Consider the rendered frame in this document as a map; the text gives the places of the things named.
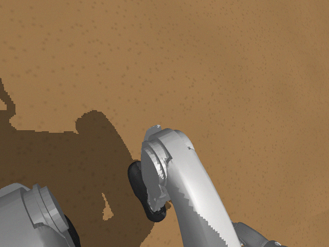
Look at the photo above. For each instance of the left robot foot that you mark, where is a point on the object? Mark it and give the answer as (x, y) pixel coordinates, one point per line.
(73, 233)

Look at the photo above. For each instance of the right robot foot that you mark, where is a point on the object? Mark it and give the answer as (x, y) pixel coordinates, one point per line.
(140, 191)

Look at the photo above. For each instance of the right robot hand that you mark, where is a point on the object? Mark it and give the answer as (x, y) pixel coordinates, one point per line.
(248, 236)

